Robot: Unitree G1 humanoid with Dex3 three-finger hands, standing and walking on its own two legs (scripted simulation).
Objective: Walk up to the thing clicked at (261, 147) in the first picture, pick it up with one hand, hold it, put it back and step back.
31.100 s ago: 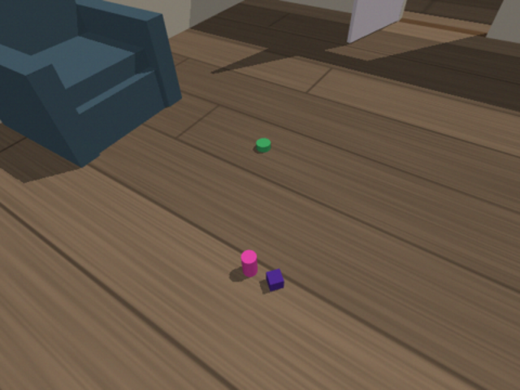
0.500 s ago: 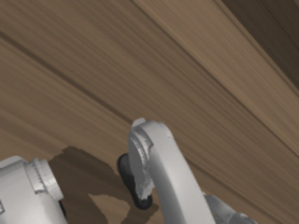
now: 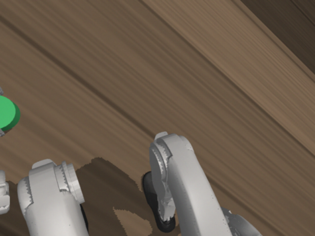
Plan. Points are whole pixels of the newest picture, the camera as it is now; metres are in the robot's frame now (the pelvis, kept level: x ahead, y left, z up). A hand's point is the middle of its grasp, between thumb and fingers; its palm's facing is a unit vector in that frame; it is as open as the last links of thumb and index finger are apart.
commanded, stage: settle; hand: left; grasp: from above
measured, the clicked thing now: out of the picture +0.45 +0.33 -0.24
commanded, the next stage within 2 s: lift in 0.38 s
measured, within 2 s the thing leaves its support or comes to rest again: neither
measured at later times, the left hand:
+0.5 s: hand out of the picture +0.42 +0.33 -0.14, palm faces -0.40 -0.11 -0.91, open 11.1 cm
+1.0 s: hand out of the picture +0.37 +0.34 -0.03, palm faces -0.41 -0.14 -0.90, open 11.2 cm
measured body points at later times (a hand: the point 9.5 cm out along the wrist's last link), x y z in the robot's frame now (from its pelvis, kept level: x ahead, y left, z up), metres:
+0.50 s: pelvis -0.01 -0.01 +0.01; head +0.21 +0.08 +0.40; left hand +0.44 +0.33 -0.09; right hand +0.09 -0.27 -0.09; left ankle +0.07 +0.14 -0.28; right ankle +0.11 -0.12 -0.28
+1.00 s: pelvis -0.01 -0.01 +0.09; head +0.18 +0.06 +0.49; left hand +0.39 +0.35 +0.03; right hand +0.12 -0.27 -0.03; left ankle +0.07 +0.14 -0.28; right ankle +0.11 -0.12 -0.28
